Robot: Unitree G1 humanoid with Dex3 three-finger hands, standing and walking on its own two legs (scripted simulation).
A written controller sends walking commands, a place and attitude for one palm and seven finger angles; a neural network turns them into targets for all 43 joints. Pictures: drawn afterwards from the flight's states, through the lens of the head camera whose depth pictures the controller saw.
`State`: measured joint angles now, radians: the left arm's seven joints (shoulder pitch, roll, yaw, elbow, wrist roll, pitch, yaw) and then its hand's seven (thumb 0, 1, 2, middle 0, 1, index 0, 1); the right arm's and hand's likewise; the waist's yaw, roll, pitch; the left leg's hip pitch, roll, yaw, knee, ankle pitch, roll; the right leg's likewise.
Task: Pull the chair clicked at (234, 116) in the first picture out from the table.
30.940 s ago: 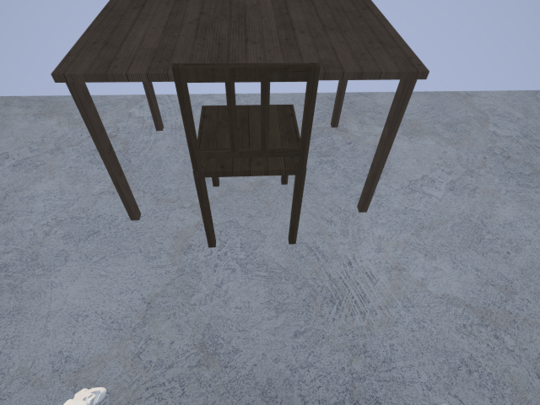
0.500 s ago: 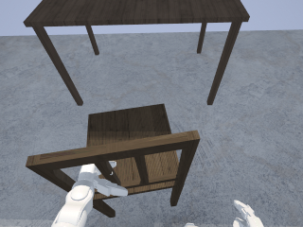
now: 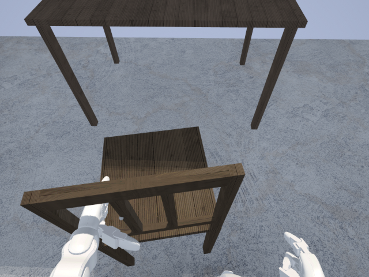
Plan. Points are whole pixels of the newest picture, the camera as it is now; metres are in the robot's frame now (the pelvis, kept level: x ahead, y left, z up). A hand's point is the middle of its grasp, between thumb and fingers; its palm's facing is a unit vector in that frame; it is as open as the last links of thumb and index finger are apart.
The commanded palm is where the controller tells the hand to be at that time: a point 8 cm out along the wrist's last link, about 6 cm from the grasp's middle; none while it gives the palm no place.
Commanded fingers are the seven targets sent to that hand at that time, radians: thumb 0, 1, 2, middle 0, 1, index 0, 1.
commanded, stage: draw the fingers out of the gap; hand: left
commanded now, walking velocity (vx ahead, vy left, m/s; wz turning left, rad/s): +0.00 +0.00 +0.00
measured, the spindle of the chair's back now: (128, 215) +0.27 +0.14 -0.07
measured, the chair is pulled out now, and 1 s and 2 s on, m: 0.64 0.64 0.65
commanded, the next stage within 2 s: draw the hand back to the body in 0.60 s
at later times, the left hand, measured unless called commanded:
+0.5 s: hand (110, 264) +0.16 +0.16 -0.04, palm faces -0.01 -0.99 -0.14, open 17.5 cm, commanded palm +0.14 +0.21 -0.02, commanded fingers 0.00 -0.55 0.20 0.00 0.00 0.00 0.00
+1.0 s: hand (90, 266) +0.15 +0.17 +0.03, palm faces +0.06 -1.00 -0.06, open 17.5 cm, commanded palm +0.11 +0.23 +0.04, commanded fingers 0.00 -0.55 0.20 0.00 0.00 0.00 0.00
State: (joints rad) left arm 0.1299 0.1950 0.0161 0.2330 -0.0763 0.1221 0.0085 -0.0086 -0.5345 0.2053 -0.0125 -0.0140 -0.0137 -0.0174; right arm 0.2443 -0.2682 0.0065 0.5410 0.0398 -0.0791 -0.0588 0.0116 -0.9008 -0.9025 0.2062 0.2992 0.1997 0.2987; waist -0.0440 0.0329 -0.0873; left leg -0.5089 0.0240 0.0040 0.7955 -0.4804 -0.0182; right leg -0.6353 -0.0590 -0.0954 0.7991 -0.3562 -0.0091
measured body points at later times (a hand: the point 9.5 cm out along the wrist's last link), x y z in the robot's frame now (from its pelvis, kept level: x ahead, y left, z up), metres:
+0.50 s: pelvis -0.01 +0.02 -0.01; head +0.03 +0.01 +0.44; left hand +0.16 +0.21 -0.03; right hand +0.18 -0.22 -0.08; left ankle -0.05 +0.13 -0.70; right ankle +0.02 -0.11 -0.70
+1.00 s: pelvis -0.02 +0.01 -0.03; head +0.03 +0.01 +0.41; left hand +0.15 +0.22 +0.03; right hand +0.17 -0.21 -0.11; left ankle -0.05 +0.13 -0.70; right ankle +0.02 -0.11 -0.70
